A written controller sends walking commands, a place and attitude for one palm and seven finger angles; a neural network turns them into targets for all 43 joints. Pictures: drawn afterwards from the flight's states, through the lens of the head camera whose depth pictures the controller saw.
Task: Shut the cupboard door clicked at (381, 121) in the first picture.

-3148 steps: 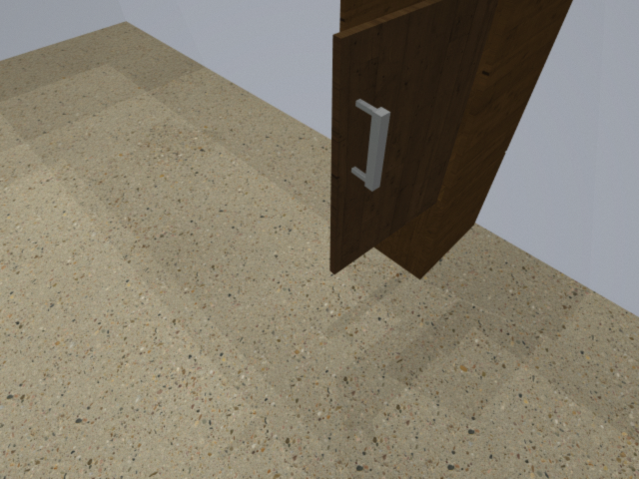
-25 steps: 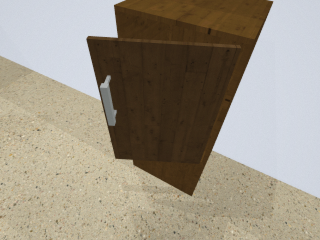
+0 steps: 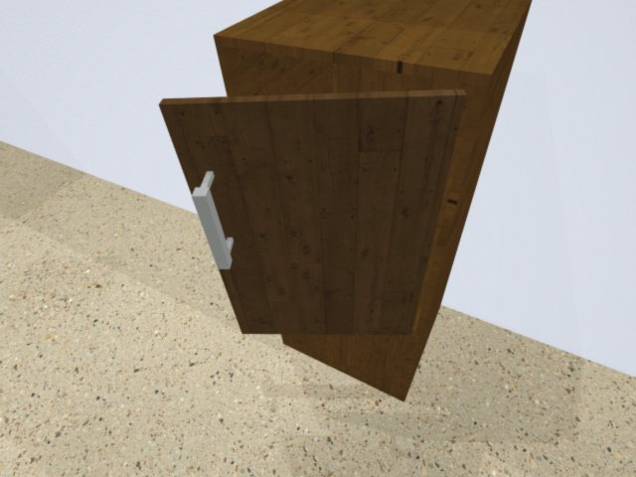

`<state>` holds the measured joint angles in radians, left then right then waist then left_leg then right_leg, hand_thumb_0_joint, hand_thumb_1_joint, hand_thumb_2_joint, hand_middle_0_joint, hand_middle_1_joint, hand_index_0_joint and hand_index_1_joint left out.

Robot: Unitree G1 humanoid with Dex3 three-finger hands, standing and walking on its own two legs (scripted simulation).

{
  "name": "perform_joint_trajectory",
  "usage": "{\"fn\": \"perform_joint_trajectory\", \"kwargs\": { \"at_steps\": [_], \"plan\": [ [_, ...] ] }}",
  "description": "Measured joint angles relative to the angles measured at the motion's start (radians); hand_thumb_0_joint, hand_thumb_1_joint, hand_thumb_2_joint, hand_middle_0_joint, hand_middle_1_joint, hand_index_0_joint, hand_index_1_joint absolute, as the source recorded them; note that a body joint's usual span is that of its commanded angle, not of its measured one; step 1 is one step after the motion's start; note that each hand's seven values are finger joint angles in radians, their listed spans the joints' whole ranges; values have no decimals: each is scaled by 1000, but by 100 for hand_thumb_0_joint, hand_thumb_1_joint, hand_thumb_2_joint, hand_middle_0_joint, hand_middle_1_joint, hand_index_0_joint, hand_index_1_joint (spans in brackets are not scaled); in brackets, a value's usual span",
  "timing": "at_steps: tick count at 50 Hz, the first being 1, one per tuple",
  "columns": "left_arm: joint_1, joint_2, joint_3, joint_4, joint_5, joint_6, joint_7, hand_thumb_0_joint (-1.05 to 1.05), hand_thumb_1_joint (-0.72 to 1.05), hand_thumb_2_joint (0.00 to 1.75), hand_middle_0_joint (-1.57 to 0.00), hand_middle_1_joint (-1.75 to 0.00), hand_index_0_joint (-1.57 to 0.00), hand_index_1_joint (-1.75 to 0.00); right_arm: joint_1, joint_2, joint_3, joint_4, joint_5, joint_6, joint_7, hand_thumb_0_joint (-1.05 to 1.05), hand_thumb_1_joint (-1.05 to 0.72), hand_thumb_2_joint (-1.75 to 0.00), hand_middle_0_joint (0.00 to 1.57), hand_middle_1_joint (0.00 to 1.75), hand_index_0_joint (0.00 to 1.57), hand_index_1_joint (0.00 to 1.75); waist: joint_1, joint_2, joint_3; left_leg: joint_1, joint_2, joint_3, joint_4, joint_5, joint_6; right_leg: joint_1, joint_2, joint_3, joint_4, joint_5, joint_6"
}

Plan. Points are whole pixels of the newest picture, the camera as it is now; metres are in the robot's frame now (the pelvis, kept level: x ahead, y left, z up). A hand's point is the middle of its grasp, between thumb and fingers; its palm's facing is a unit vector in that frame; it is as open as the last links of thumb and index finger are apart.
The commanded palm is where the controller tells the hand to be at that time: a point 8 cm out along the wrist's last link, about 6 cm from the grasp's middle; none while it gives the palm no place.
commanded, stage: look again from close up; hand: left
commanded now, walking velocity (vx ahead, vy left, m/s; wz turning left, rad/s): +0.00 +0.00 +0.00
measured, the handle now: (216, 222) +0.49 +0.20 +0.06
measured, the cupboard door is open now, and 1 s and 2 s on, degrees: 26 26 26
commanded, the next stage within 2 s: raise the hand and make a fist in 0.28 s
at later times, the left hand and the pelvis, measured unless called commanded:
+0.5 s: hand out of the picture +0.14 +0.16 -0.09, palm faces +0.22 -0.96 -0.20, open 7.3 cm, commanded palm +0.11 +0.21 -0.06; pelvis +0.01 -0.03 +0.00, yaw +0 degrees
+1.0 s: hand (197, 451) +0.16 +0.16 -0.01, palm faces +0.04 -1.00 -0.05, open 5.2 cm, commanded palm +0.13 +0.21 -0.02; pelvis -0.04 -0.02 -0.09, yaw +1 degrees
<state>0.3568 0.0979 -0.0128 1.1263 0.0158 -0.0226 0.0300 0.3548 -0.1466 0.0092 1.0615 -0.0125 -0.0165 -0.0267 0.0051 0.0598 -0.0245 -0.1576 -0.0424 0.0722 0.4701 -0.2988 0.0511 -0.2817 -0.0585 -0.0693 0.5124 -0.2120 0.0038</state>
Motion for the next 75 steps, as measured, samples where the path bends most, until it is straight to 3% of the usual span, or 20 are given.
{"fn": "perform_joint_trajectory", "kwargs": {
  "at_steps": [20,21,22,25,29,34,37,40,43,46,49,51,54,56,58,60,63,67,70,75],
  "plan": [
    [-100,44,15,-27,-9,-13,9,1,93,90,-20,-30,-20,-30,-40,-14,9,47,3,-7,2,1,-91,-90,20,30,20,30,-7,-13,62,39,36,-13,-49,10,-45,32,36,-18,-28,-14,-36],
    [-62,43,62,-178,-33,49,-4,1,93,90,-20,-30,-21,-30,-37,-14,10,14,0,-27,-14,1,-91,-90,20,30,20,30,-2,-21,85,29,45,-9,-16,-4,-48,26,44,-16,-12,-17,-38],
    [-10,53,66,-350,-62,47,1,1,93,90,-21,-30,-21,-30,-24,-17,13,-30,9,-71,-35,1,-91,-90,20,30,20,30,5,-30,92,14,51,-3,13,-21,-49,8,49,-11,15,-25,-42],
    [63,63,45,-712,-140,-30,44,2,92,90,-22,-31,-22,-31,-8,-61,7,-111,36,-204,-56,1,-90,-90,20,30,20,30,1,-22,54,-20,55,-10,56,-40,-58,-17,49,-17,46,-42,-45],
    [-20,49,99,-879,-188,-199,10,1,92,90,-25,-34,-25,-35,-75,-113,-36,-235,35,-282,-40,2,-90,-90,20,30,20,30,-33,-17,-16,-134,41,-28,142,-60,-48,-121,27,-33,126,-67,-42],
    [-25,60,181,-915,-276,-516,-218,0,91,90,-31,-42,-32,-42,-188,-118,-74,-405,26,-301,13,1,-91,-90,20,30,20,30,-20,-103,-61,-340,36,-31,333,-128,-64,-346,30,-1,323,-124,-57],
    [56,66,179,-924,-286,-592,-339,0,91,90,-36,-47,-36,-48,-220,-140,-89,-493,30,-295,31,1,-91,-90,20,30,20,30,-5,-125,-69,-451,40,-42,461,-167,-61,-448,32,-7,433,-164,-62],
    [146,71,155,-962,-287,-561,-365,1,91,90,-42,-53,-42,-53,-232,-159,-98,-555,30,-283,24,1,-91,-90,20,30,20,30,21,-119,-71,-539,40,-56,572,-223,-56,-523,26,-20,518,-198,-62],
    [203,72,137,-1048,-283,-541,-317,1,90,90,-47,-59,-47,-59,-227,-153,-89,-588,26,-278,8,1,-91,-90,20,30,20,30,46,-98,-69,-605,37,-76,651,-255,-52,-570,19,-38,572,-218,-57],
    [187,83,127,-1163,-276,-559,-269,2,90,90,-53,-65,-53,-65,-217,-125,-53,-584,20,-270,-3,1,-90,-90,20,30,20,30,63,-78,-68,-653,37,-93,708,-273,-45,-603,15,-55,607,-227,-53],
    [110,94,115,-1243,-273,-549,-268,2,90,90,-58,-71,-58,-71,-203,-86,-3,-566,21,-251,-8,1,-90,-90,20,30,20,30,60,-53,-66,-681,37,-103,739,-280,-39,-620,15,-65,619,-226,-48],
    [61,103,107,-1268,-269,-490,-286,2,90,90,-62,-75,-62,-75,-185,-58,24,-556,28,-229,-9,1,-90,-90,20,30,20,30,47,-37,-65,-682,38,-100,737,-277,-35,-618,16,-62,610,-219,-43],
    [40,115,98,-1274,-265,-339,-307,1,90,90,-67,-81,-67,-81,-140,-22,49,-553,45,-185,-11,2,-90,-90,20,30,20,30,20,-22,-66,-647,38,-81,693,-262,-24,-590,19,-43,569,-199,-32],
    [65,117,99,-1277,-267,-242,-297,1,90,90,-71,-85,-71,-85,-103,-12,53,-556,51,-163,-15,2,-90,-90,20,30,20,30,2,-19,-69,-612,35,-65,649,-249,-18,-563,20,-27,533,-186,-24],
    [103,115,110,-1284,-274,-192,-264,1,90,90,-74,-89,-74,-89,-68,-13,50,-559,49,-153,-22,2,-90,-90,21,30,21,30,-9,-20,-73,-578,33,-51,609,-237,-13,-536,21,-13,501,-175,-18],
    [139,114,132,-1295,-280,-198,-219,1,90,90,-78,-93,-78,-93,-39,-24,41,-559,43,-155,-27,2,-90,-90,21,30,20,30,-12,-27,-75,-554,32,-44,583,-231,-10,-515,21,-6,479,-169,-14],
    [171,113,162,-1317,-281,-274,-165,2,90,90,-84,-99,-84,-99,-11,-56,25,-556,32,-173,-25,2,-90,-90,21,30,20,30,-6,-37,-81,-546,28,-48,575,-232,-7,-505,18,-9,471,-171,-11],
    [158,108,150,-1340,-271,-361,-168,2,90,90,-91,-107,-91,-107,-17,-111,6,-547,28,-199,-18,2,-90,-90,20,30,20,30,1,-34,-78,-555,24,-64,598,-245,-4,-502,12,-24,482,-184,-8],
    [135,110,110,-1339,-256,-344,-207,1,91,90,-96,-113,-96,-113,-44,-132,-2,-555,35,-206,-22,2,-90,-90,20,30,20,30,-1,-29,-74,-547,22,-67,599,-250,-1,-491,11,-26,480,-188,-4],
    [113,142,100,-1335,-245,-248,-220,1,90,90,-106,-123,-106,-123,-77,-112,-3,-595,43,-195,-35,2,-90,-90,20,30,20,30,-6,-37,-73,-496,26,-58,552,-242,-4,-449,17,-17,443,-182,-5]
  ]
}}
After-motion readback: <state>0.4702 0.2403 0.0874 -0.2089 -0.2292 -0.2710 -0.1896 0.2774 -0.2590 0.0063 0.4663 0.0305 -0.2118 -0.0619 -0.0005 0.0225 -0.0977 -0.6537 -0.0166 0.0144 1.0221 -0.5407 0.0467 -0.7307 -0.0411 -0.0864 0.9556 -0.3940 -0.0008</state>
